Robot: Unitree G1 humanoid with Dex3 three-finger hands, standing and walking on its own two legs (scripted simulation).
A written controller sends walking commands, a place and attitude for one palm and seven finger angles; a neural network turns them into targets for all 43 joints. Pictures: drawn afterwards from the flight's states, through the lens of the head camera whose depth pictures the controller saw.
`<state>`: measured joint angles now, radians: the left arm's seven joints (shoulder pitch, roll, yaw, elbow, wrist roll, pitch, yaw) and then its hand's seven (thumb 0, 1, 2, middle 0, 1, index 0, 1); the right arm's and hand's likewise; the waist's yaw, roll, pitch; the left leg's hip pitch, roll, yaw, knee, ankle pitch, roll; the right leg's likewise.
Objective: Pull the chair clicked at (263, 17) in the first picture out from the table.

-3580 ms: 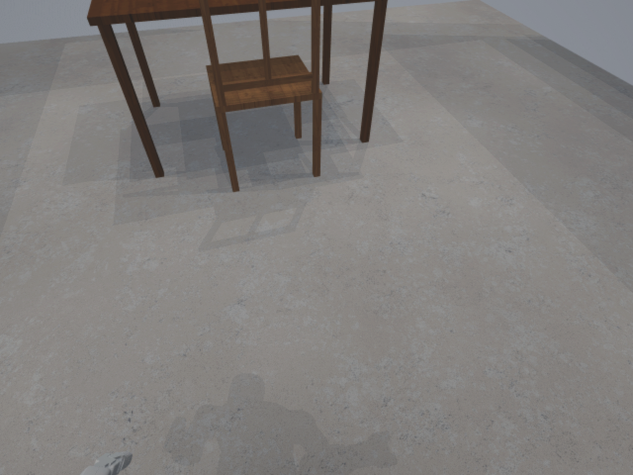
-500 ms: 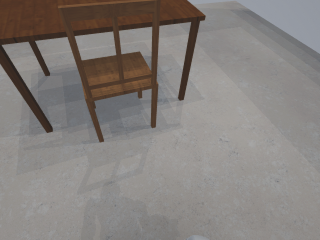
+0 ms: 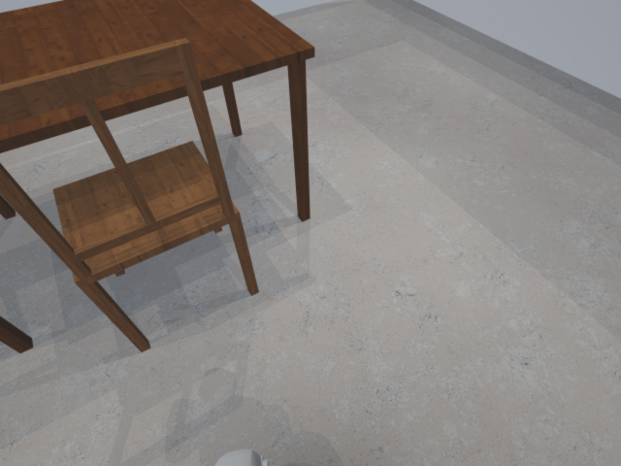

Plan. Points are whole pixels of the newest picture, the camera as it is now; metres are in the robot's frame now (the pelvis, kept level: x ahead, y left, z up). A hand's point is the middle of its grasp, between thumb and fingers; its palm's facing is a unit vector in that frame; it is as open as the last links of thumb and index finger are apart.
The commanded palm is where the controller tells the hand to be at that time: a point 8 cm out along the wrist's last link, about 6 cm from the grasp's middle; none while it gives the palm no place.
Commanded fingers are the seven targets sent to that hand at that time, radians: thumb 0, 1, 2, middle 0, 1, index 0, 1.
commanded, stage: turn to face it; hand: left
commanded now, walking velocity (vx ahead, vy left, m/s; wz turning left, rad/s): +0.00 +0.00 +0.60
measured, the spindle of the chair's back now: (123, 169) +0.69 +0.42 -0.06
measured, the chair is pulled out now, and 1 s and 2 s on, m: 0.00 0.00 0.00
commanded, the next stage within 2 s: take the last steps up to it in 0.86 s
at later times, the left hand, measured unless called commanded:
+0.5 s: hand out of the picture +0.09 +0.27 -0.17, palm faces +0.31 -0.93 -0.21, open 7.4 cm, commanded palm none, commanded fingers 0.00 0.90 0.90 -0.20 -0.30 -0.20 -0.30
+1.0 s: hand out of the picture +0.07 +0.19 -0.14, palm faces +0.47 -0.84 -0.27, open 7.4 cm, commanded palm none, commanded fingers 0.00 0.90 0.90 -0.20 -0.30 -0.20 -0.30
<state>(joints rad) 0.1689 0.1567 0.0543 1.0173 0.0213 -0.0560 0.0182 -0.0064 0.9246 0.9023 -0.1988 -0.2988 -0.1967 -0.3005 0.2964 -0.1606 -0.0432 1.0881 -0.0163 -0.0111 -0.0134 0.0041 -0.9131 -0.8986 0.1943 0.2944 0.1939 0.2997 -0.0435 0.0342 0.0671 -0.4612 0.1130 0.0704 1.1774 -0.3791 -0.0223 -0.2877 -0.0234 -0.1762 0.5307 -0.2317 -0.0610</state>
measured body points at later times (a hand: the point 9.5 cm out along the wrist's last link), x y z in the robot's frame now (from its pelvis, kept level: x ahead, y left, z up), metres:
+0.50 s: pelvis +0.07 +0.05 +0.01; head +0.11 +0.09 +0.45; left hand +0.07 +0.32 -0.15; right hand +0.21 -0.17 -0.13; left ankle +0.10 +0.12 -0.73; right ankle +0.09 -0.13 -0.65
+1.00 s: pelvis +0.09 -0.01 +0.01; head +0.13 -0.03 +0.46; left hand +0.04 +0.23 -0.12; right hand +0.26 -0.22 -0.15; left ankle +0.00 +0.11 -0.65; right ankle +0.13 -0.10 -0.73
